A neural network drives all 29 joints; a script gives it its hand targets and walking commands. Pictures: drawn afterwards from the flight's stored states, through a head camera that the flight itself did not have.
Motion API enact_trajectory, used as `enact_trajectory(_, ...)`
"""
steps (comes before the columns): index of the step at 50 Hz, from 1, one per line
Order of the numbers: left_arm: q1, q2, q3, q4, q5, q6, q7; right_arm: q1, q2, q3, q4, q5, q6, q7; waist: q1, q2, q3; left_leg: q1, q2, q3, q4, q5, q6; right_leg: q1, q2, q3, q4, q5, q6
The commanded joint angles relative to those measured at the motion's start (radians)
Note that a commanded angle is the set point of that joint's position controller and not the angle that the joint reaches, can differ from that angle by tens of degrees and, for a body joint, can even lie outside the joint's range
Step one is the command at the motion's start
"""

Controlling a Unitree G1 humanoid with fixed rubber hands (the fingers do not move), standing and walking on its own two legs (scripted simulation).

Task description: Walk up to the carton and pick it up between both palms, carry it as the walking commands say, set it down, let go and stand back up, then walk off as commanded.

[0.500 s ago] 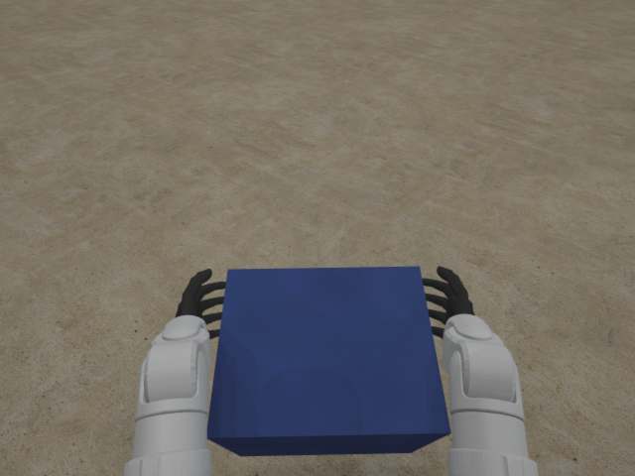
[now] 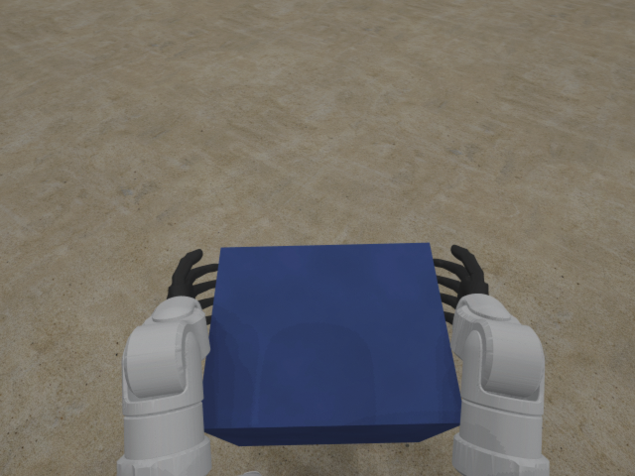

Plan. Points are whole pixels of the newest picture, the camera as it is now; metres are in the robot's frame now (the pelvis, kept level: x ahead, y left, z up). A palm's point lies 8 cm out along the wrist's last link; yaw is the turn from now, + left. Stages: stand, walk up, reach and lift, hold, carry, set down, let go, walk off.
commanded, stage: carry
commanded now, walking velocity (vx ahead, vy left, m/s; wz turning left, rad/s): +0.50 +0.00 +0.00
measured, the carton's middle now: (327, 352) +0.27 +0.00 +0.00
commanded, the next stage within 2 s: none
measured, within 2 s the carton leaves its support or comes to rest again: neither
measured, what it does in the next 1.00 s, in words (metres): walks ahead: left foot, then right foot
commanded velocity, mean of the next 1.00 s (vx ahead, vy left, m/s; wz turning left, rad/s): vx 0.50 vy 0.00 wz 0.00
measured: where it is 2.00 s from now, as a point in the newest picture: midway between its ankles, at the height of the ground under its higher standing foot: (327, 225)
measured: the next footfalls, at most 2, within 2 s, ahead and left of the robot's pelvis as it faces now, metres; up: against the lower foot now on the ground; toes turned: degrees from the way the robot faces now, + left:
left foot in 0.10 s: +0.21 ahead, +0.12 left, +0.00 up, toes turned +9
right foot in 0.50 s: +0.47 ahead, -0.11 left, +0.00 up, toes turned -12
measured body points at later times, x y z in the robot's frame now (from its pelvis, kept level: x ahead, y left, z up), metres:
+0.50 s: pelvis +0.32 +0.00 -0.02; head +0.32 -0.01 +0.43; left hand +0.62 +0.16 +0.07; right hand +0.61 -0.17 +0.07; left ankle +0.17 +0.12 -0.75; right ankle +0.43 -0.10 -0.75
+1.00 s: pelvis +0.65 +0.01 -0.03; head +0.64 +0.02 +0.42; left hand +0.95 +0.17 +0.06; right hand +0.94 -0.16 +0.07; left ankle +0.73 +0.09 -0.75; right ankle +0.45 -0.09 -0.71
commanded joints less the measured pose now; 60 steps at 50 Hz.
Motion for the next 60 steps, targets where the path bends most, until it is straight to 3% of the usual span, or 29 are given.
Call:
enact_trajectory(1,-0.503,-0.888,-0.753,-0.025,-0.502,0.018,-0.36,-0.445,0.915,0.725,-0.008,0.496,0.023,0.301,0.0,-0.139,-0.205,0.121,-0.036,0.076,-0.17,0.175,-0.004,0.115,-0.192,0.116,-0.123,0.145,-0.09)
enact_trajectory(4,-0.481,-0.869,-0.74,-0.002,-0.494,0.037,-0.361,-0.401,0.909,0.714,0.037,0.483,0.034,0.304,-0.01,-0.083,-0.219,0.371,-0.061,0.134,-0.247,0.155,0.007,-0.015,-0.124,0.033,0.063,0.062,-0.035)
enact_trajectory(5,-0.477,-0.867,-0.73,0.026,-0.489,0.041,-0.361,-0.404,0.908,0.699,0.058,0.475,0.036,0.305,-0.02,-0.052,-0.252,0.531,-0.005,0.065,-0.249,0.079,0.028,-0.105,-0.096,-0.002,0.213,0.109,-0.003)
enact_trajectory(6,-0.492,-0.867,-0.727,0.029,-0.488,0.043,-0.363,-0.384,0.901,0.687,0.075,0.46,0.036,0.304,-0.043,0.149,-0.292,0.663,0.204,-0.268,-0.36,-0.13,0.086,-0.28,-0.026,-0.039,0.496,-0.02,0.049)
enact_trajectory(7,-0.542,-0.85,-0.742,0.013,-0.506,0.052,-0.368,-0.372,0.896,0.683,0.108,0.454,0.034,0.304,-0.047,0.309,-0.245,0.757,0.335,-0.578,-0.48,-0.131,0.181,-0.518,0.08,0.003,0.649,-0.267,0.057)
enact_trajectory(8,-0.559,-0.889,-0.752,0.022,-0.509,0.056,-0.375,-0.403,0.896,0.68,0.083,0.463,0.026,0.307,-0.043,0.296,-0.236,0.764,0.395,-0.601,-0.458,-0.037,0.233,-0.6,0.0,0.109,0.777,-0.296,0.032)
enact_trajectory(10,-0.572,-0.943,-0.756,0.026,-0.526,0.041,-0.38,-0.455,0.935,0.706,0.04,0.488,0.014,0.304,-0.045,0.127,-0.224,0.699,0.34,-0.456,-0.441,0.145,0.199,-0.614,-0.055,0.157,0.819,-0.199,0.022)
enact_trajectory(12,-0.577,-0.958,-0.748,0.004,-0.519,0.028,-0.374,-0.497,0.99,0.728,0.007,0.512,0.01,0.308,-0.029,0.053,-0.238,0.637,0.279,-0.294,-0.46,0.196,0.144,-0.527,-0.07,0.159,0.672,-0.099,0.024)
enact_trajectory(15,-0.541,-0.978,-0.767,-0.011,-0.509,0.017,-0.354,-0.473,0.986,0.729,0.003,0.522,0.009,0.323,-0.025,0.143,-0.246,0.62,0.231,-0.165,-0.496,0.195,0.135,-0.441,-0.036,0.098,0.476,-0.049,0.041)
enact_trajectory(20,-0.511,-0.945,-0.785,-0.06,-0.499,0.012,-0.339,-0.42,0.955,0.728,-0.014,0.501,0.007,0.326,-0.029,0.197,-0.203,0.624,0.179,-0.023,-0.43,0.397,0.095,-0.325,0.008,-0.003,0.183,0.135,0.024)
enact_trajectory(24,-0.454,-0.933,-0.774,-0.007,-0.506,0.024,-0.348,-0.388,0.921,0.715,-0.002,0.479,0.02,0.32,0.001,0.119,-0.243,0.454,0.103,0.094,-0.122,0.518,0.032,0.055,0.061,-0.096,0.077,0.171,-0.012)
enact_trajectory(25,-0.43,-0.923,-0.768,-0.004,-0.498,0.02,-0.35,-0.386,0.903,0.713,0.0,0.475,0.022,0.321,0.029,0.043,-0.295,0.292,0.082,0.098,0.066,0.41,0.004,0.257,-0.026,0.022,0.093,0.125,-0.041)
enact_trajectory(26,-0.402,-0.899,-0.745,0.043,-0.48,0.024,-0.353,-0.4,0.88,0.723,-0.003,0.473,0.035,0.324,0.035,-0.227,-0.342,0.113,-0.009,0.099,0.31,0.145,-0.032,0.358,-0.266,0.428,-0.019,0.062,-0.109)
enact_trajectory(27,-0.403,-0.923,-0.731,0.072,-0.469,0.019,-0.356,-0.458,0.893,0.748,-0.031,0.497,0.041,0.323,0.034,-0.327,-0.317,-0.139,-0.103,0.029,0.454,-0.204,-0.033,0.495,-0.362,0.667,-0.071,0.23,-0.223)
enact_trajectory(28,-0.435,-0.936,-0.729,0.041,-0.473,0.016,-0.363,-0.467,0.898,0.74,-0.027,0.496,0.037,0.322,0.03,-0.283,-0.31,-0.213,-0.038,-0.052,0.561,-0.208,-0.009,0.491,-0.375,0.634,-0.052,0.329,-0.222)
enact_trajectory(29,-0.444,-0.959,-0.733,0.051,-0.492,0.015,-0.367,-0.467,0.912,0.733,-0.013,0.494,0.028,0.319,0.028,-0.202,-0.305,-0.223,-0.01,-0.069,0.57,-0.169,-0.001,0.469,-0.339,0.53,-0.027,0.456,-0.196)
enact_trajectory(30,-0.484,-0.978,-0.754,0.024,-0.507,0.006,-0.371,-0.484,0.935,0.736,-0.008,0.491,0.019,0.318,0.024,-0.105,-0.317,-0.187,0.018,-0.086,0.516,-0.115,0.0,0.403,-0.321,0.462,-0.026,0.455,-0.173)
enact_trajectory(31,-0.513,-0.983,-0.763,0.013,-0.516,-0.001,-0.372,-0.488,0.956,0.735,0.001,0.497,0.007,0.316,0.016,-0.064,-0.296,-0.155,0.039,-0.087,0.417,-0.083,-0.006,0.336,-0.3,0.378,-0.054,0.412,-0.147)
enact_trajectory(32,-0.521,-0.984,-0.764,-0.001,-0.517,-0.009,-0.372,-0.486,0.965,0.732,-0.006,0.5,-0.002,0.313,0.007,-0.1,-0.295,-0.109,0.034,-0.081,0.328,-0.061,-0.009,0.302,-0.278,0.328,-0.077,0.361,-0.123)
enact_trajectory(35,-0.548,-0.969,-0.769,-0.057,-0.538,-0.022,-0.379,-0.468,0.995,0.744,-0.022,0.489,-0.021,0.298,0.004,-0.125,-0.283,-0.073,0.008,-0.03,0.18,-0.024,-0.008,0.287,-0.253,0.24,-0.124,0.337,-0.128)
enact_trajectory(43,-0.435,-0.896,-0.74,-0.007,-0.476,0.003,-0.375,-0.384,0.949,0.752,-0.021,0.474,0.003,0.295,0.015,-0.158,-0.184,0.025,-0.043,0.094,-0.17,0.238,0.013,0.294,-0.176,0.051,-0.069,0.544,-0.074)
enact_trajectory(46,-0.45,-0.901,-0.728,0.024,-0.471,0.015,-0.374,-0.406,0.952,0.732,0.027,0.485,0.016,0.309,-0.008,-0.117,-0.238,0.346,-0.086,0.161,-0.255,0.222,0.03,0.174,-0.111,-0.047,0.192,0.648,-0.011)
enact_trajectory(47,-0.472,-0.895,-0.72,0.017,-0.474,0.014,-0.376,-0.407,0.952,0.728,0.043,0.479,0.015,0.312,-0.023,-0.086,-0.298,0.555,-0.017,0.066,-0.224,0.174,0.047,0.028,-0.084,-0.046,0.359,0.514,0.019)
enact_trajectory(48,-0.506,-0.895,-0.721,0.021,-0.48,0.022,-0.379,-0.394,0.945,0.711,0.075,0.46,0.017,0.312,-0.042,0.124,-0.314,0.664,0.17,-0.234,-0.294,0.093,0.093,-0.153,-0.015,-0.047,0.579,0.221,0.045)
enact_trajectory(49,-0.522,-0.895,-0.751,-0.007,-0.502,0.034,-0.381,-0.379,0.941,0.713,0.105,0.469,0.014,0.318,-0.046,0.349,-0.311,0.836,0.322,-0.579,-0.385,0.161,0.235,-0.464,0.107,0.022,0.8,-0.226,0.053)
enact_trajectory(50,-0.543,-0.92,-0.758,0.009,-0.501,0.032,-0.383,-0.406,0.931,0.703,0.075,0.481,0.006,0.32,-0.04,0.302,-0.31,0.859,0.377,-0.583,-0.39,0.244,0.26,-0.571,0.035,0.129,0.945,-0.283,0.031)
enact_trajectory(53,-0.588,-0.993,-0.764,-0.006,-0.506,0.007,-0.38,-0.468,0.994,0.723,0.024,0.489,-0.012,0.317,-0.037,0.045,-0.276,0.703,0.302,-0.332,-0.386,0.425,0.162,-0.531,-0.057,0.185,0.81,-0.106,0.01)
enact_trajectory(56,-0.537,-0.996,-0.766,-0.001,-0.501,-0.006,-0.367,-0.484,1.005,0.74,-0.007,0.512,-0.015,0.322,-0.028,0.092,-0.266,0.627,0.255,-0.2,-0.446,0.319,0.132,-0.434,-0.042,0.124,0.609,-0.09,0.025)
enact_trajectory(60,-0.512,-0.986,-0.798,-0.052,-0.491,-0.016,-0.341,-0.411,0.969,0.719,-0.004,0.496,-0.016,0.336,-0.024,0.176,-0.227,0.657,0.192,-0.076,-0.473,0.409,0.12,-0.424,-0.021,0.052,0.364,0.053,0.045)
